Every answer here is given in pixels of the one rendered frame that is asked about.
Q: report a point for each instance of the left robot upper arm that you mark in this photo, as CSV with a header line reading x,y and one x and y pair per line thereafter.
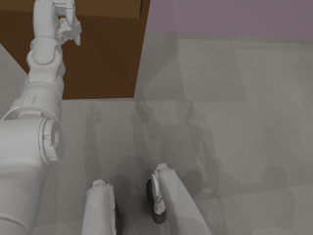
x,y
28,148

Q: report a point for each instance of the drawer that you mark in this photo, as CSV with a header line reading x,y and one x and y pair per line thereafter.
x,y
102,8

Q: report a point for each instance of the cabinet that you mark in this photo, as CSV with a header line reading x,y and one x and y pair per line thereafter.
x,y
106,63

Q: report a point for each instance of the robot right shin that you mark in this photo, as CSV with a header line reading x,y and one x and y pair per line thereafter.
x,y
159,203

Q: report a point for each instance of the robot left hand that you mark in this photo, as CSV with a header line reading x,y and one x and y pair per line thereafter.
x,y
46,22

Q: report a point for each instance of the robot right thigh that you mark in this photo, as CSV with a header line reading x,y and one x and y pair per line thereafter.
x,y
183,214

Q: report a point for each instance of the left robot forearm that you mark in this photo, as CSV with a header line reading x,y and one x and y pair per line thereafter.
x,y
43,90

